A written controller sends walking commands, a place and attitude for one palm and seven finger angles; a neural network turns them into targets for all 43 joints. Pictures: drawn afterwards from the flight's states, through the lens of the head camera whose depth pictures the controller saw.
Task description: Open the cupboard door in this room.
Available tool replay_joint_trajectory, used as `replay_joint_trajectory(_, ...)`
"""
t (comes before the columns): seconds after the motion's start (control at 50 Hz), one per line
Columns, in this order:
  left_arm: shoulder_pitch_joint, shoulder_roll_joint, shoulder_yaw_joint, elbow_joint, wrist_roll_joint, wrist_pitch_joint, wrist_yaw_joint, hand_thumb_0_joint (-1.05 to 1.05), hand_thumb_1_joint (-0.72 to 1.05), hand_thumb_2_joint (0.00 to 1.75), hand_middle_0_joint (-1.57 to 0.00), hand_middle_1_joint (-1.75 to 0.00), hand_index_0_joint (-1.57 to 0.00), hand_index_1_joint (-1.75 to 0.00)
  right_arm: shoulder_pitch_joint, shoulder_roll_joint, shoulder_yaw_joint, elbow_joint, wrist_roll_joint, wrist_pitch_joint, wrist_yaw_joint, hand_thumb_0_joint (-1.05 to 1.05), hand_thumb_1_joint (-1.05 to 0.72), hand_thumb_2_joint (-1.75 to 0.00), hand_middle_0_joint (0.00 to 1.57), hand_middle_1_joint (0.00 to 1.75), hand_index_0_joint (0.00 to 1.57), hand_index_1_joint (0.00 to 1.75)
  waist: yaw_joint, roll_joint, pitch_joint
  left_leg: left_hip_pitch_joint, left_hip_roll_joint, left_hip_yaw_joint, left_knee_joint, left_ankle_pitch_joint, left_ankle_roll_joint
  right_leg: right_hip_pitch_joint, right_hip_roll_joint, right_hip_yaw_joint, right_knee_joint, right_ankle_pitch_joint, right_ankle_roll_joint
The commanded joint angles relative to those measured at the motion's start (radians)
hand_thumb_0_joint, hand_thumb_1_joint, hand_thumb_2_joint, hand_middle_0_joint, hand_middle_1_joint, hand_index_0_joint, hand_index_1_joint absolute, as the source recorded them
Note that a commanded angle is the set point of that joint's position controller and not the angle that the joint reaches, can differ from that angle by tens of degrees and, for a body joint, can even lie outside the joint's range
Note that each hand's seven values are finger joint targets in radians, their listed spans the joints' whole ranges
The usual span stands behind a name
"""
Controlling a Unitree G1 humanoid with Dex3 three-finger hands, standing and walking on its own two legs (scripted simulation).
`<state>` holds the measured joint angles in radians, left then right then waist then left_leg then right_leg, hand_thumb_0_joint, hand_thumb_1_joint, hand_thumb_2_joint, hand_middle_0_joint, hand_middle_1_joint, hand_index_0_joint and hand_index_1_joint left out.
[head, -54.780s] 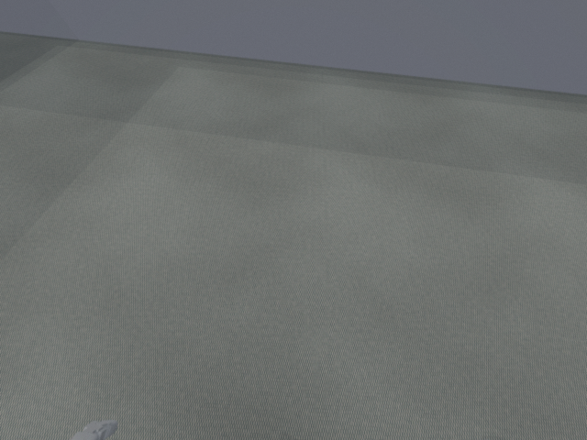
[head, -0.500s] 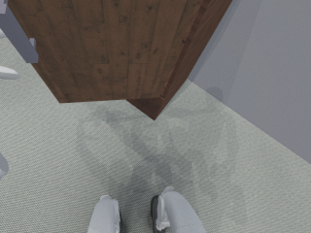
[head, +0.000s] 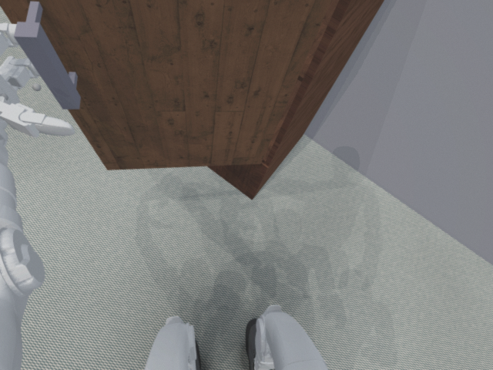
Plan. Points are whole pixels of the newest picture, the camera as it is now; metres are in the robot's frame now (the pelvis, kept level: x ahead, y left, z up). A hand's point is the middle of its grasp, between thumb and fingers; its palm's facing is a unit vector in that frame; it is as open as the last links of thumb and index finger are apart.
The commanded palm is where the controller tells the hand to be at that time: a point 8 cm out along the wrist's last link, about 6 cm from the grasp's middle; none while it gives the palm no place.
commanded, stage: slide the fingers in behind the handle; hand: left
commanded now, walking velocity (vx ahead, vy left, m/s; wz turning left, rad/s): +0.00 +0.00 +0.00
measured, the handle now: (54, 60) +0.56 +0.24 +0.07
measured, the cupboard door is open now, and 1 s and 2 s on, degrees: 43 43 49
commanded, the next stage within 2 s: close the thumb around the handle in 0.76 s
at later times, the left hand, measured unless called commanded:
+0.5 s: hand (69, 86) +0.52 +0.22 +0.07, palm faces +0.04 -1.00 +0.00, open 14.0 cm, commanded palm +0.49 +0.26 +0.07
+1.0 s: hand (65, 90) +0.51 +0.22 +0.07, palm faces +0.05 -1.00 -0.01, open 13.6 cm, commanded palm +0.49 +0.26 +0.07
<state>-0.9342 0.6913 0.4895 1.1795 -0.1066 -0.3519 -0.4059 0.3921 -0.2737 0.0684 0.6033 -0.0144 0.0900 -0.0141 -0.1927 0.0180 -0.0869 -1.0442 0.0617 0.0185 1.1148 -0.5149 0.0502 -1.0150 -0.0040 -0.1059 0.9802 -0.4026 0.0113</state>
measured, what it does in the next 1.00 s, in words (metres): stands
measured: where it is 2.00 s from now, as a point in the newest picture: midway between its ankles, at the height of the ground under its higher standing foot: outside the picture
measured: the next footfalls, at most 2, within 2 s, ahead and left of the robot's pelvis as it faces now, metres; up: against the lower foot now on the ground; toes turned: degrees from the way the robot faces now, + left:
none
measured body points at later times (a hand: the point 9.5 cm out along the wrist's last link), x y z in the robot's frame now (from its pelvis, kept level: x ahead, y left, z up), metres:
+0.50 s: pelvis +0.00 -0.01 +0.00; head +0.15 +0.02 +0.43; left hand +0.51 +0.27 +0.07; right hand +0.01 -0.27 -0.10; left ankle +0.00 +0.08 -0.66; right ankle +0.03 -0.14 -0.66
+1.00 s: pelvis +0.00 -0.02 +0.00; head +0.14 +0.01 +0.43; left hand +0.50 +0.28 +0.07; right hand +0.01 -0.29 -0.10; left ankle +0.00 +0.08 -0.66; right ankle +0.03 -0.14 -0.66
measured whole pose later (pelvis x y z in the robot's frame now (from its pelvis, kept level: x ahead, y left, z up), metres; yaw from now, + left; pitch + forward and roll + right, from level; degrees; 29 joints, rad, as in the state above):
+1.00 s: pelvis +0.00 -0.02 +0.00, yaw +0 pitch +23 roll -4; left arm -0.91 0.62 0.47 1.20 -0.10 -0.40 -0.34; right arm 0.37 -0.28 0.06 0.61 -0.01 0.07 -0.02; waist -0.19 0.02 -0.09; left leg -1.01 0.07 0.02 1.10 -0.50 0.03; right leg -1.00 0.00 -0.10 1.00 -0.41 -0.01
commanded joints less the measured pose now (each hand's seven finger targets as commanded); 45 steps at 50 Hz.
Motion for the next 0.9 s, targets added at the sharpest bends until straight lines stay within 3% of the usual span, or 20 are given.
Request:
replay_joint_trajectory(0.0, -0.391, 0.212, -0.001, -0.223, -0.023, -0.072, 0.013, 0.0, -0.5, 0.3, -0.3, -1.2, -0.3, -1.2, 0.211, -0.206, -0.083, -0.02, -0.008, 0.0, -0.008, 0.0, -0.9, -0.9, 0.2, 0.3, 0.2, 0.3, -0.013, 0.219, -0.525, 0.544, 0.001, -0.124, -0.128, 0.635, -0.051, 0.124, 0.066, 0.023, -0.067, 0.27, -0.035)
replay_joint_trajectory(0.02, -0.383, 0.241, 0.025, -0.229, -0.024, -0.073, 0.02, 0.0, -0.5, 0.3, -0.3, -1.2, -0.3, -1.2, 0.207, -0.209, -0.085, -0.019, -0.007, 0.003, -0.007, 0.0, -0.9, -0.9, 0.2, 0.3, 0.2, 0.3, -0.003, 0.216, -0.535, 0.534, 0.0, -0.118, -0.128, 0.624, -0.05, 0.14, 0.064, 0.028, -0.071, 0.273, -0.033)
replay_joint_trajectory(0.08, -0.377, 0.22, 0.008, -0.234, -0.014, -0.073, 0.037, 0.0, -0.5, 0.3, -0.3, -1.2, -0.3, -1.2, 0.198, -0.2, -0.082, -0.025, -0.006, 0.006, -0.005, 0.0, -0.9, -0.9, 0.2, 0.3, 0.2, 0.3, -0.001, 0.227, -0.509, 0.51, -0.005, -0.107, -0.136, 0.599, -0.048, 0.156, 0.064, 0.03, -0.072, 0.276, -0.032)
replay_joint_trajectory(0.12, -0.389, 0.228, 0.015, -0.266, -0.01, -0.087, 0.049, 0.0, -0.5, 0.3, -0.3, -1.2, -0.3, -1.2, 0.201, -0.2, -0.085, -0.029, -0.007, 0.007, -0.005, 0.0, -0.9, -0.9, 0.2, 0.3, 0.2, 0.3, 0.005, 0.236, -0.537, 0.544, -0.002, -0.113, -0.137, 0.632, -0.053, 0.155, 0.065, 0.03, -0.069, 0.28, -0.034)
replay_joint_trajectory(0.14, -0.386, 0.194, -0.008, -0.256, -0.01, -0.087, 0.054, 0.0, -0.5, 0.3, -0.3, -1.2, -0.3, -1.2, 0.194, -0.195, -0.083, -0.029, -0.006, 0.005, -0.002, 0.0, -0.9, -0.9, 0.2, 0.3, 0.2, 0.3, 0.001, 0.236, -0.527, 0.537, -0.004, -0.112, -0.137, 0.615, -0.052, 0.151, 0.065, 0.029, -0.071, 0.272, -0.033)
replay_joint_trajectory(0.18, -0.38, 0.21, 0.008, -0.254, -0.008, -0.091, 0.065, 0.0, -0.5, 0.3, -0.3, -1.2, -0.3, -1.2, 0.196, -0.198, -0.086, -0.024, -0.007, 0.006, -0.003, 0.0, -0.9, -0.9, 0.2, 0.3, 0.2, 0.3, 0.003, 0.22, -0.522, 0.524, -0.005, -0.109, -0.138, 0.601, -0.05, 0.168, 0.064, 0.032, -0.072, 0.278, -0.033)
replay_joint_trajectory(0.28, -0.369, 0.147, -0.025, -0.249, -0.013, -0.094, 0.078, 0.0, -0.5, 0.3, -0.3, -1.2, -0.3, -1.2, 0.191, -0.19, -0.088, -0.027, -0.007, 0.003, 0.002, 0.0, -0.9, -0.9, 0.2, 0.3, 0.2, 0.3, 0.0, 0.209, -0.519, 0.515, -0.009, -0.101, -0.141, 0.591, -0.046, 0.184, 0.064, 0.035, -0.076, 0.292, -0.032)
replay_joint_trajectory(0.32, -0.37, 0.181, 0.003, -0.247, -0.011, -0.1, 0.086, 0.0, -0.5, 0.3, -0.3, -1.2, -0.3, -1.2, 0.196, -0.192, -0.087, -0.026, -0.008, 0.004, 0.001, 0.0, -0.9, -0.9, 0.2, 0.3, 0.2, 0.3, 0.005, 0.186, -0.533, 0.5, -0.01, -0.1, -0.138, 0.603, -0.043, 0.214, 0.063, 0.038, -0.069, 0.319, -0.032)
replay_joint_trajectory(0.36, -0.354, 0.149, -0.019, -0.234, -0.008, -0.098, 0.09, 0.0, -0.5, 0.3, -0.3, -1.2, -0.3, -1.2, 0.187, -0.187, -0.087, -0.027, -0.006, 0.003, 0.002, 0.0, -0.9, -0.9, 0.2, 0.3, 0.2, 0.3, 0.003, 0.188, -0.511, 0.489, -0.012, -0.092, -0.139, 0.577, -0.042, 0.202, 0.061, 0.039, -0.072, 0.308, -0.032)
replay_joint_trajectory(0.4, -0.344, 0.22, 0.037, -0.211, -0.004, -0.1, 0.102, 0.0, -0.5, 0.3, -0.3, -1.2, -0.3, -1.2, 0.191, -0.193, -0.086, -0.032, -0.009, 0.002, -0.001, 0.0, -0.9, -0.9, 0.2, 0.3, 0.2, 0.3, 0.012, 0.152, -0.492, 0.428, -0.018, -0.083, -0.138, 0.539, -0.032, 0.25, 0.062, 0.048, -0.069, 0.324, -0.034)
replay_joint_trajectory(0.46, -0.348, 0.233, 0.029, -0.21, 0.01, -0.103, 0.1, 0.0, -0.5, 0.3, -0.3, -1.2, -0.3, -1.2, 0.18, -0.188, -0.08, -0.045, -0.003, -0.001, -0.003, 0.0, -0.9, -0.9, 0.2, 0.3, 0.2, 0.3, 0.013, 0.138, -0.492, 0.369, -0.026, -0.066, -0.144, 0.478, -0.025, 0.301, 0.056, 0.062, -0.07, 0.331, -0.028)
replay_joint_trajectory(0.52, -0.361, 0.231, 0.03, -0.24, 0.002, -0.117, 0.089, 0.0, -0.5, 0.3, -0.3, -1.2, -0.3, -1.2, 0.181, -0.187, -0.083, -0.045, -0.003, -0.005, -0.004, 0.0, -0.9, -0.9, 0.2, 0.3, 0.2, 0.3, 0.015, 0.182, -0.539, 0.414, -0.023, -0.067, -0.133, 0.518, -0.029, 0.285, 0.056, 0.063, -0.061, 0.351, -0.029)
replay_joint_trajectory(0.56, -0.351, 0.194, 0.009, -0.2, -0.011, -0.109, 0.077, 0.0, -0.5, 0.3, -0.3, -1.2, -0.3, -1.2, 0.178, -0.189, -0.083, -0.04, -0.001, -0.007, -0.005, 0.0, -0.9, -0.9, 0.2, 0.3, 0.2, 0.3, 0.0, 0.129, -0.493, 0.382, -0.024, -0.062, -0.134, 0.471, -0.023, 0.282, 0.057, 0.066, -0.074, 0.327, -0.024)
replay_joint_trajectory(0.6, -0.353, 0.22, 0.024, -0.21, -0.016, -0.112, 0.066, 0.0, -0.5, 0.3, -0.3, -1.2, -0.3, -1.2, 0.181, -0.193, -0.083, -0.043, 0.001, -0.008, -0.009, 0.0, -0.9, -0.9, 0.2, 0.3, 0.2, 0.3, 0.01, 0.15, -0.51, 0.381, -0.026, -0.063, -0.138, 0.474, -0.023, 0.303, 0.057, 0.069, -0.068, 0.339, -0.031)
replay_joint_trajectory(0.64, -0.346, 0.2, 0.011, -0.238, -0.015, -0.115, 0.061, 0.0, -0.5, 0.3, -0.3, -1.2, -0.3, -1.2, 0.18, -0.19, -0.087, -0.038, 0.001, -0.009, -0.008, 0.0, -0.9, -0.9, 0.2, 0.3, 0.2, 0.3, 0.019, 0.182, -0.547, 0.43, -0.024, -0.067, -0.134, 0.509, -0.029, 0.279, 0.056, 0.065, -0.067, 0.341, -0.029)
replay_joint_trajectory(0.68, -0.346, 0.148, -0.022, -0.235, -0.025, -0.11, 0.06, 0.0, -0.5, 0.3, -0.3, -1.2, -0.3, -1.2, 0.177, -0.186, -0.089, -0.033, 0.002, -0.011, -0.005, 0.0, -0.9, -0.9, 0.2, 0.3, 0.2, 0.3, 0.004, 0.162, -0.517, 0.426, -0.023, -0.064, -0.138, 0.496, -0.027, 0.268, 0.057, 0.062, -0.077, 0.331, -0.026)
replay_joint_trajectory(0.72, -0.334, 0.192, 0.015, -0.22, -0.029, -0.109, 0.062, 0.0, -0.5, 0.3, -0.3, -1.2, -0.3, -1.2, 0.178, -0.192, -0.088, -0.033, 0.003, -0.01, -0.008, 0.0, -0.9, -0.9, 0.2, 0.3, 0.2, 0.3, 0.015, 0.137, -0.527, 0.398, -0.026, -0.063, -0.137, 0.477, -0.024, 0.293, 0.057, 0.066, -0.075, 0.333, -0.027)
replay_joint_trajectory(0.78, -0.363, 0.176, -0.016, -0.193, -0.012, -0.099, 0.07, 0.0, -0.5, 0.3, -0.3, -1.2, -0.3, -1.2, 0.171, -0.19, -0.084, -0.03, 0.006, -0.014, -0.012, 0.0, -0.9, -0.9, 0.2, 0.3, 0.2, 0.3, 0.003, 0.132, -0.458, 0.354, -0.03, -0.062, -0.149, 0.402, -0.021, 0.274, 0.053, 0.068, -0.085, 0.279, -0.025)
replay_joint_trajectory(0.84, -0.383, 0.179, -0.018, -0.213, -0.007, -0.114, 0.077, 0.0, -0.5, 0.3, -0.3, -1.2, -0.3, -1.2, 0.171, -0.19, -0.084, -0.027, 0.002, -0.02, -0.012, 0.0, -0.9, -0.9, 0.2, 0.3, 0.2, 0.3, 0.002, 0.179, -0.495, 0.399, -0.028, -0.066, -0.14, 0.426, -0.024, 0.245, 0.053, 0.068, -0.079, 0.274, -0.029)
replay_joint_trajectory(0.88, -0.386, 0.199, -0.001, -0.187, -0.01, -0.111, 0.077, 0.0, -0.39, 0.35, -0.31, -1.21, -0.31, -1.21, 0.174, -0.194, -0.083, -0.024, 0.002, -0.023, -0.013, 0.0, -0.9, -0.9, 0.2, 0.3, 0.2, 0.3, -0.002, 0.139, -0.48, 0.365, -0.029, -0.065, -0.139, 0.408, -0.021, 0.266, 0.053, 0.071, -0.081, 0.274, -0.026)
